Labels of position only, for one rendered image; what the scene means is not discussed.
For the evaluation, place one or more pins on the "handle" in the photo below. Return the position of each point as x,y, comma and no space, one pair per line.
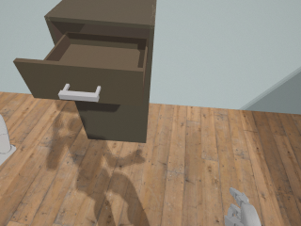
66,94

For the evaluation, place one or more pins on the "robot left hand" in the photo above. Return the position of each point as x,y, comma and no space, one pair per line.
6,149

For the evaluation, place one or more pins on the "robot right hand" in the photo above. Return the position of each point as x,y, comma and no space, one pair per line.
246,215

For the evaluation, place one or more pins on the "drawer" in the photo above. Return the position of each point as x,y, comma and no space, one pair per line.
117,64

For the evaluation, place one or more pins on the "cabinet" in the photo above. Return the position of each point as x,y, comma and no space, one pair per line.
126,18

